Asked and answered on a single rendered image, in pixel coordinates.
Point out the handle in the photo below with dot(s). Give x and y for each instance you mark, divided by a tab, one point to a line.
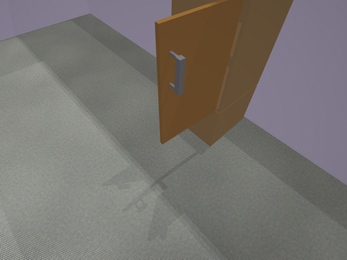
179	73

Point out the cupboard door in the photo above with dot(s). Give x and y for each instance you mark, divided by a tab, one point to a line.
204	36

